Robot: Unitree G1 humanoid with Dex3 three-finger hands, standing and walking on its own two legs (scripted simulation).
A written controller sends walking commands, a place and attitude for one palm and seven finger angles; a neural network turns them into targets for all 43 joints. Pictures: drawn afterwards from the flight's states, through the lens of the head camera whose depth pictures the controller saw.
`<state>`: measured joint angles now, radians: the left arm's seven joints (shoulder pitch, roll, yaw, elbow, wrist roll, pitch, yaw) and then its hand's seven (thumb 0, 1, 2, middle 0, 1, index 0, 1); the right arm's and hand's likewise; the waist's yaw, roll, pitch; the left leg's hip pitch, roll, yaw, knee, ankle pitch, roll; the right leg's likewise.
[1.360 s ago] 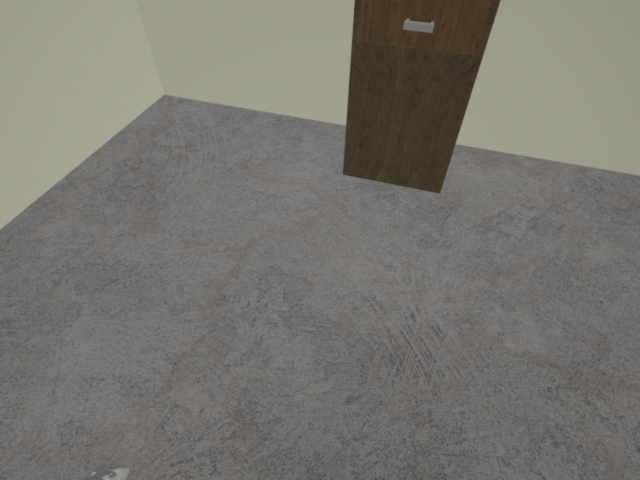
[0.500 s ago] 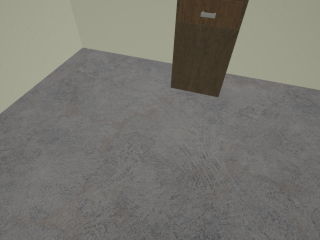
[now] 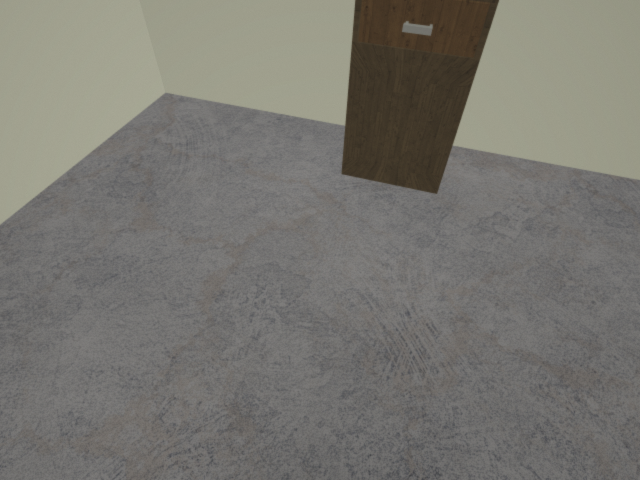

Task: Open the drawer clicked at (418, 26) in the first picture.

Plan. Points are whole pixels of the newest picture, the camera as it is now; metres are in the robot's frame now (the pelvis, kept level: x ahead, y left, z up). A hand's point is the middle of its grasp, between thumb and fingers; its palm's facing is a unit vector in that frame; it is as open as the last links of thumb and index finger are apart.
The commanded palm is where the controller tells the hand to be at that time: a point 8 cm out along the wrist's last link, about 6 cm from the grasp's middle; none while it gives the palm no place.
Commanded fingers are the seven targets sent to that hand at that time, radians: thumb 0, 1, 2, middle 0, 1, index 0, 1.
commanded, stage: look at it before walking up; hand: left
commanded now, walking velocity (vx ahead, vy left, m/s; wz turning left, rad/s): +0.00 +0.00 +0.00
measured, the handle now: (418, 27) +1.59 -0.26 -0.02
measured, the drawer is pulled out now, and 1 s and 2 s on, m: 0.00 0.00 0.00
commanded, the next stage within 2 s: walk to a spot facing it in 0.08 s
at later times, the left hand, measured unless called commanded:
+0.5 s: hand out of the picture +0.05 +0.19 -0.19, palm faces -0.10 -0.97 -0.21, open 7.4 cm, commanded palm none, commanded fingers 0.00 0.90 0.90 -0.20 -0.30 -0.20 -0.30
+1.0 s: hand (204, 429) +0.24 +0.20 -0.20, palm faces -0.21 -0.96 -0.17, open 7.4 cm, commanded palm none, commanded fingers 0.00 0.90 0.90 -0.20 -0.30 -0.20 -0.30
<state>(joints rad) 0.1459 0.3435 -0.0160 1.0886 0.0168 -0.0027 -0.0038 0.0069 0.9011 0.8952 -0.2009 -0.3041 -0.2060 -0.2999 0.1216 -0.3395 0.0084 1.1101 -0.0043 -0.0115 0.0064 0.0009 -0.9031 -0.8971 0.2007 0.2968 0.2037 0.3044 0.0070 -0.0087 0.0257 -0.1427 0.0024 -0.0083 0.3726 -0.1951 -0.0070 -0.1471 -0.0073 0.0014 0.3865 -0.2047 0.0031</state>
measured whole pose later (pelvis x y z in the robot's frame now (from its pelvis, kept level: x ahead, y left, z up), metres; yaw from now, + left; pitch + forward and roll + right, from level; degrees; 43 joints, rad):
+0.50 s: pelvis +0.05 -0.01 -0.02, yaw -7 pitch -1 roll +1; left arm 0.35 0.23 0.02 1.06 0.03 0.02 -0.04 0.01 0.90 0.90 -0.20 -0.30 -0.20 -0.30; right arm 0.28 -0.23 -0.01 1.07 -0.02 -0.02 0.01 0.00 -0.90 -0.90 0.20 0.30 0.20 0.30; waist 0.02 0.00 0.00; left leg -0.16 0.06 0.10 0.57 -0.40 -0.02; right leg -0.26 0.01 -0.01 0.64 -0.41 -0.03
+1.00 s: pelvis +0.24 +0.01 -0.02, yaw -17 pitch -1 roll +0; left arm 0.39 0.20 0.06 1.10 0.03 -0.01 -0.01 0.01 0.90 0.90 -0.20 -0.30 -0.20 -0.30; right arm 0.14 -0.13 -0.03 0.97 -0.02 -0.08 0.00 0.00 -0.91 -0.90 0.20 0.30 0.20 0.30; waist 0.04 -0.06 0.05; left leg -0.36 0.08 0.18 0.65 -0.27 0.03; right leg -0.33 -0.02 0.02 1.19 -0.43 -0.04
